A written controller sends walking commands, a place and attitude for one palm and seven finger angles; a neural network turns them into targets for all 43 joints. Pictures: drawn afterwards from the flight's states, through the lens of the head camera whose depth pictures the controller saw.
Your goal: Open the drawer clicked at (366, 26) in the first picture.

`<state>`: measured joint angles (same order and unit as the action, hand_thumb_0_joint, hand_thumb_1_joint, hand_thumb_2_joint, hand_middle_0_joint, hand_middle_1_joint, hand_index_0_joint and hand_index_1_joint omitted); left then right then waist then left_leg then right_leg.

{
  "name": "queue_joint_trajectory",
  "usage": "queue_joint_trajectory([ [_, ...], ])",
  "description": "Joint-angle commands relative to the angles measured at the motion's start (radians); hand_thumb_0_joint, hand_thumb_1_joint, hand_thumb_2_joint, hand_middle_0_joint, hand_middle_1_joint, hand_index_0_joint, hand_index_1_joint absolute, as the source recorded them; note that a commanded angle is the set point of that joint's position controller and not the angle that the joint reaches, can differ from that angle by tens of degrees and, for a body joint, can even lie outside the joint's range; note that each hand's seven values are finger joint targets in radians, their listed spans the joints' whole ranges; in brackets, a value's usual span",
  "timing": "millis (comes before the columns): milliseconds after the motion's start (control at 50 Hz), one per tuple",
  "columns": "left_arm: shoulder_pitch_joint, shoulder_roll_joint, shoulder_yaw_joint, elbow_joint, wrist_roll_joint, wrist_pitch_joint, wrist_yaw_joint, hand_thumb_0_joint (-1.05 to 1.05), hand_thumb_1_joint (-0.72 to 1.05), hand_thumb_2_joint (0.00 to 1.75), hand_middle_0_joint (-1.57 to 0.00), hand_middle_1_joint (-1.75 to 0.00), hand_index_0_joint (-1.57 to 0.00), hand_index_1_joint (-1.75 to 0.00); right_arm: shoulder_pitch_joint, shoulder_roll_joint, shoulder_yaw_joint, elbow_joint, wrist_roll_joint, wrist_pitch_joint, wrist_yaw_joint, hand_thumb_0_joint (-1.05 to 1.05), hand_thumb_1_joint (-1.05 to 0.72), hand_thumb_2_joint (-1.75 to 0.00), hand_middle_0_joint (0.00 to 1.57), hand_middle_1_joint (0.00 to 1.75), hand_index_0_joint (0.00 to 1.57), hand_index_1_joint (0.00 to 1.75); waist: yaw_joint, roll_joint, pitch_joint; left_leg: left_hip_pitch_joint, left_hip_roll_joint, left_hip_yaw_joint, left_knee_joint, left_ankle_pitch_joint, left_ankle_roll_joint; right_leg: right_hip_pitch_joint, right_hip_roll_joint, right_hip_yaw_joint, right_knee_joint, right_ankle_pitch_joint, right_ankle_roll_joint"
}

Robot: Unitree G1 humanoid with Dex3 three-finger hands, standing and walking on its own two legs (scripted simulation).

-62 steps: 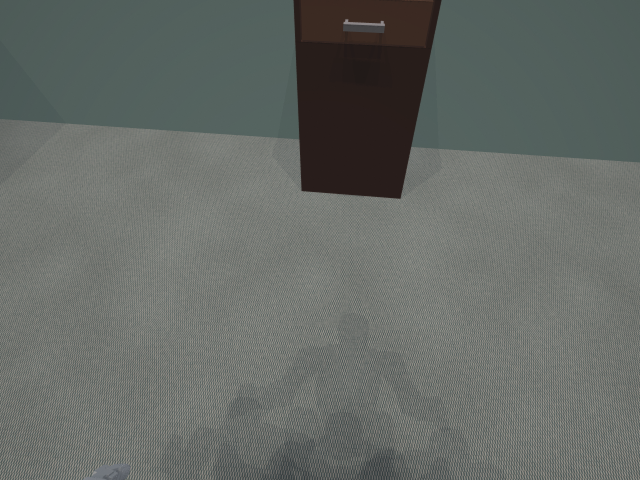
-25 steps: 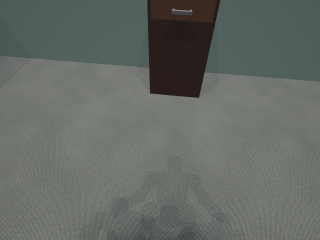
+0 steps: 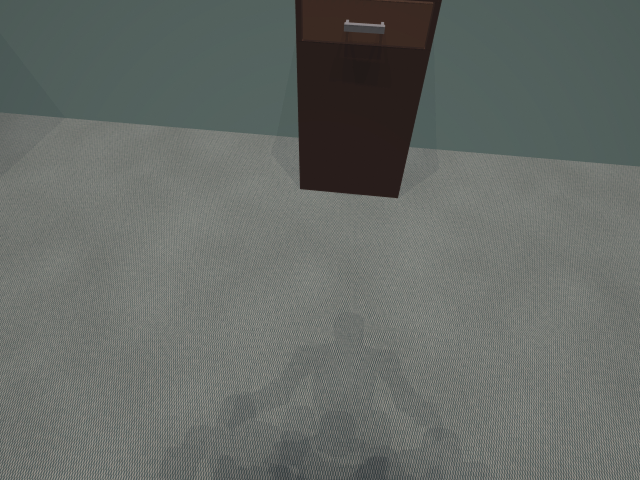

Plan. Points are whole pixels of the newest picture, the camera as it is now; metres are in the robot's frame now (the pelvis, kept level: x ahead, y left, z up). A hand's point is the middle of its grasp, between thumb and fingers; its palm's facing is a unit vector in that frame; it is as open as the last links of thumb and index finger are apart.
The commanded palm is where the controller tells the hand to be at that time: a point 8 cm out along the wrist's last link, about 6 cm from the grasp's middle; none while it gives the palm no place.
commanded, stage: look at it before walking up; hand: left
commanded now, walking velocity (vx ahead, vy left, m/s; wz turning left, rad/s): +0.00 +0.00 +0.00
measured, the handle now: (364, 25) +1.48 -0.06 +0.00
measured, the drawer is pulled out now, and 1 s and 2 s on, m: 0.00 0.00 0.00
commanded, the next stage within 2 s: walk to a spot facing it in 0.20 s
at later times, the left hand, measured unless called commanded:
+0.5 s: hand out of the picture +0.06 +0.22 -0.17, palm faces -0.06 -0.96 -0.27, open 7.4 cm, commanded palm none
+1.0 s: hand out of the picture +0.13 +0.15 -0.18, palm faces -0.13 -0.98 -0.14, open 7.3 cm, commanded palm none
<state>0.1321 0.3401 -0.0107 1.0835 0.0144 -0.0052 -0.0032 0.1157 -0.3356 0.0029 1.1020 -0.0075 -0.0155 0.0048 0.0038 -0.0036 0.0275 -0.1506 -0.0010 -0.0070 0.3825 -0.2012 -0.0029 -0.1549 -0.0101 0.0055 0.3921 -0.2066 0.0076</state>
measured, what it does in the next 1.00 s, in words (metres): walks ahead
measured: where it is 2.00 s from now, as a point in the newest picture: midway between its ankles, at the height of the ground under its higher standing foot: (368, 369)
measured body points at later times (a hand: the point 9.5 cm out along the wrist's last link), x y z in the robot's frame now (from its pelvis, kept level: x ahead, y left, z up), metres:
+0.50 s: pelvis +0.02 +0.00 -0.01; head +0.02 +0.00 +0.44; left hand +0.06 +0.27 -0.15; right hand +0.07 -0.28 -0.15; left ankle +0.00 +0.12 -0.74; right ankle +0.00 -0.12 -0.74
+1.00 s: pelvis +0.18 -0.02 -0.01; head +0.21 -0.01 +0.44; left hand +0.14 +0.20 -0.17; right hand +0.22 -0.26 -0.15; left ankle +0.32 +0.08 -0.71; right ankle +0.04 -0.11 -0.74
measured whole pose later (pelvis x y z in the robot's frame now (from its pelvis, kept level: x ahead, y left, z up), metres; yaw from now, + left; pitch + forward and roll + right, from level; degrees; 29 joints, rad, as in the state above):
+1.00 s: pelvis +0.18 -0.02 -0.01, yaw -13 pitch +1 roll -1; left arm 0.46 0.13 0.03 1.12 0.03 -0.06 0.01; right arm 0.14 -0.16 -0.05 1.00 -0.02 -0.03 0.03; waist 0.04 0.00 0.04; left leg -0.56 0.11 0.09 0.77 -0.20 -0.03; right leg 0.01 0.03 0.03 0.34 -0.36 -0.02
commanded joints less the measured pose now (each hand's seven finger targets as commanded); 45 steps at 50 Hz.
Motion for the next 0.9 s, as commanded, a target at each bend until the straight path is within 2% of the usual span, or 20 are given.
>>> queue_joint_trajectory([
  [0, -0.031, 0.205, 0.041, -0.059, -0.002, -0.018, 0.013, 0.0, 0.9, 0.9, -0.2, -0.3, -0.2, -0.3, -0.052, -0.209, -0.039, -0.059, 0.0, -0.02, -0.016, 0.0, -0.9, -0.9, 0.2, 0.3, 0.2, 0.3, 0.0, 0.003, -0.044, 0.012, 0.117, -0.101, -0.07, 0.118, 0.031, -0.005, -0.109, 0.097, -0.076, 0.081, -0.035],
  [280, -0.018, 0.207, 0.041, -0.053, -0.003, -0.022, 0.014, 0.0, 0.9, 0.9, -0.2, -0.3, -0.2, -0.3, -0.05, -0.211, -0.038, -0.054, 0.002, -0.02, -0.017, 0.0, -0.9, -0.9, 0.2, 0.3, 0.2, 0.3, -0.001, -0.007, -0.067, 0.042, 0.12, -0.093, -0.066, 0.152, 0.029, 0.012, -0.115, 0.098, -0.081, 0.129, -0.036],
  [320, 0.044, 0.09, 0.018, -0.025, -0.004, -0.002, 0.017, 0.0, 0.9, 0.9, -0.2, -0.3, -0.2, -0.3, 0.014, -0.089, -0.01, -0.027, -0.007, -0.003, -0.014, 0.0, -0.9, -0.9, 0.2, 0.3, 0.2, 0.3, -0.002, -0.016, -0.077, 0.049, 0.115, -0.056, -0.04, 0.047, 0.007, -0.002, -0.101, 0.103, -0.072, 0.01, -0.024],
  [380, 0.085, 0.092, 0.031, -0.04, 0.006, 0.02, 0.0, 0.0, 0.9, 0.9, -0.2, -0.3, -0.2, -0.3, 0.049, -0.096, -0.024, -0.038, -0.015, 0.011, -0.011, 0.0, -0.9, -0.9, 0.2, 0.3, 0.2, 0.3, 0.001, -0.01, 0.045, -0.046, 0.11, -0.043, -0.033, -0.288, 0.015, -0.122, -0.069, 0.154, -0.071, -0.305, -0.046],
  [400, 0.097, 0.092, 0.038, -0.055, 0.008, 0.023, -0.005, 0.0, 0.9, 0.9, -0.2, -0.3, -0.2, -0.3, 0.06, -0.101, -0.031, -0.048, -0.017, 0.01, -0.011, 0.0, -0.9, -0.9, 0.2, 0.3, 0.2, 0.3, 0.0, -0.007, 0.071, -0.066, 0.116, -0.049, -0.033, -0.349, 0.022, -0.156, -0.057, 0.164, -0.055, -0.35, -0.055],
  [460, 0.129, 0.066, 0.054, -0.097, 0.01, 0.016, -0.017, 0.0, 0.9, 0.9, -0.2, -0.3, -0.2, -0.3, 0.113, -0.123, -0.051, -0.07, -0.016, 0.001, -0.014, 0.0, -0.9, -0.9, 0.2, 0.3, 0.2, 0.3, -0.008, 0.046, 0.106, -0.051, 0.181, -0.119, -0.056, -0.453, 0.07, -0.265, -0.002, 0.135, 0.081, -0.367, -0.064],
  [500, 0.136, 0.013, 0.056, -0.12, 0.009, 0.002, -0.024, 0.0, 0.9, 0.9, -0.2, -0.3, -0.2, -0.3, 0.165, -0.147, -0.07, -0.074, -0.014, -0.014, -0.019, 0.0, -0.9, -0.9, 0.2, 0.3, 0.2, 0.3, -0.025, 0.152, 0.085, 0.027, 0.292, -0.231, -0.126, -0.44, 0.132, -0.342, 0.053, 0.025, 0.283, -0.248, -0.046],
  [520, 0.106, -0.005, 0.058, -0.138, 0.009, -0.004, -0.026, 0.0, 0.9, 0.9, -0.2, -0.3, -0.2, -0.3, 0.191, -0.145, -0.077, -0.073, -0.011, -0.024, -0.021, 0.0, -0.9, -0.9, 0.2, 0.3, 0.2, 0.3, -0.038, 0.195, 0.075, 0.081, 0.35, -0.253, -0.144, -0.334, 0.171, -0.391, 0.026, -0.022, 0.361, -0.251, -0.033],
  [540, 0.081, -0.009, 0.061, -0.153, 0.008, -0.01, -0.029, 0.0, 0.9, 0.9, -0.2, -0.3, -0.2, -0.3, 0.206, -0.134, -0.079, -0.072, -0.011, -0.029, -0.02, 0.0, -0.9, -0.9, 0.2, 0.3, 0.2, 0.3, -0.044, 0.183, 0.074, 0.095, 0.37, -0.239, -0.129, -0.228, 0.189, -0.408, -0.007, -0.019, 0.377, -0.286, -0.029],
  [560, 0.076, -0.023, 0.063, -0.159, 0.008, -0.018, -0.032, 0.0, 0.9, 0.9, -0.2, -0.3, -0.2, -0.3, 0.209, -0.114, -0.075, -0.068, -0.015, -0.033, -0.022, 0.0, -0.9, -0.9, 0.2, 0.3, 0.2, 0.3, -0.037, 0.153, 0.08, 0.08, 0.363, -0.186, -0.089, -0.09, 0.181, -0.373, -0.024, -0.033, 0.345, -0.296, -0.028],
  [580, 0.127, -0.041, 0.067, -0.142, 0.008, -0.023, -0.033, 0.0, 0.9, 0.9, -0.2, -0.3, -0.2, -0.3, 0.184, -0.099, -0.073, -0.071, -0.016, -0.035, -0.023, 0.0, -0.9, -0.9, 0.2, 0.3, 0.2, 0.3, -0.005, 0.136, 0.06, 0.03, 0.337, -0.108, -0.018, -0.005, 0.152, -0.262, -0.024, -0.056, 0.268, -0.248, -0.028],
  [600, 0.24, -0.051, 0.07, -0.1, 0.011, -0.027, -0.034, 0.0, 0.9, 0.9, -0.2, -0.3, -0.2, -0.3, 0.146, -0.087, -0.068, -0.076, -0.016, -0.034, -0.024, 0.0, -0.9, -0.9, 0.2, 0.3, 0.2, 0.3, 0.051, 0.095, 0.025, -0.066, 0.272, -0.004, 0.133, 0.011, 0.099, -0.072, -0.003, -0.086, 0.142, -0.139, -0.037],
  [620, 0.381, 0.007, 0.086, -0.051, 0.016, -0.037, -0.025, 0.0, 0.9, 0.9, -0.2, -0.3, -0.2, -0.3, 0.119, -0.035, -0.06, -0.097, -0.007, -0.036, -0.018, 0.0, -0.9, -0.9, 0.2, 0.3, 0.2, 0.3, 0.109, -0.102, -0.007, -0.276, 0.163, 0.121, 0.422, -0.04, 0.036, 0.152, -0.094, 0.105, 0.004, -0.138, -0.083],
  [640, 0.513, 0.118, 0.109, -0.017, 0.01, -0.05, -0.004, 0.0, 0.9, 0.9, -0.2, -0.3, -0.2, -0.3, 0.053, 0.035, -0.039, -0.157, -0.002, -0.045, -0.007, 0.0, -0.9, -0.9, 0.2, 0.3, 0.2, 0.3, 0.144, -0.39, -0.009, -0.575, 0.041, 0.189, 0.704, -0.354, -0.015, 0.293, -0.358, 0.542, -0.162, -0.026, -0.19],
  [660, 0.537, 0.087, 0.098, -0.006, -0.004, -0.051, 0.011, 0.0, 0.9, 0.9, -0.2, -0.3, -0.2, -0.3, -0.018, -0.009, -0.051, -0.172, -0.008, -0.049, -0.011, 0.0, -0.9, -0.9, 0.2, 0.3, 0.2, 0.3, 0.151, -0.231, 0.033, -0.601, 0.086, 0.046, 0.763, -0.329, 0.0, 0.23, -0.36, 0.584, -0.167, 0.039, -0.231],
  [680, 0.486, 0.058, 0.09, -0.011, 0.004, -0.05, 0.014, 0.0, 0.9, 0.9, -0.2, -0.3, -0.2, -0.3, -0.035, 0.02, -0.054, -0.167, -0.008, -0.05, -0.008, 0.0, -0.9, -0.9, 0.2, 0.3, 0.2, 0.3, 0.117, -0.148, 0.079, -0.626, 0.111, 0.04, 0.809, -0.273, -0.004, 0.183, -0.351, 0.545, -0.161, 0.025, -0.262],
  [720, 0.4, -0.003, 0.075, -0.036, 0.01, -0.054, 0.019, 0.0, 0.9, 0.9, -0.2, -0.3, -0.2, -0.3, 0.006, 0.044, -0.057, -0.14, -0.018, -0.042, -0.002, 0.0, -0.9, -0.9, 0.2, 0.3, 0.2, 0.3, 0.058, -0.048, 0.092, -0.59, 0.139, 0.03, 0.785, -0.174, -0.02, 0.105, -0.302, 0.415, -0.161, 0.023, -0.245],
  [760, 0.362, -0.022, 0.074, -0.043, 0.013, -0.064, 0.022, 0.0, 0.9, 0.9, -0.2, -0.3, -0.2, -0.3, 0.054, 0.073, -0.06, -0.123, -0.018, -0.031, 0.004, 0.0, -0.9, -0.9, 0.2, 0.3, 0.2, 0.3, 0.021, -0.06, 0.071, -0.545, 0.142, 0.053, 0.722, -0.113, -0.036, 0.07, -0.26, 0.305, -0.172, 0.084, -0.224],
  [820, 0.368, -0.037, 0.072, -0.026, 0.012, -0.072, 0.021, 0.0, 0.9, 0.9, -0.2, -0.3, -0.2, -0.3, 0.041, 0.095, -0.065, -0.141, -0.013, -0.021, 0.015, 0.0, -0.9, -0.9, 0.2, 0.3, 0.2, 0.3, 0.011, -0.102, 0.078, -0.52, 0.131, 0.078, 0.623, -0.03, -0.044, 0.036, -0.214, 0.228, -0.195, 0.104, -0.202],
  [880, 0.38, -0.036, 0.074, -0.01, 0.013, -0.074, 0.025, 0.0, 0.9, 0.9, -0.2, -0.3, -0.2, -0.3, -0.014, 0.112, -0.063, -0.169, -0.01, -0.03, 0.025, 0.0, -0.9, -0.9, 0.2, 0.3, 0.2, 0.3, 0.023, -0.115, 0.08, -0.5, 0.12, 0.1, 0.483, 0.011, -0.039, 0.072, -0.192, 0.184, -0.179, 0.185, -0.183],
])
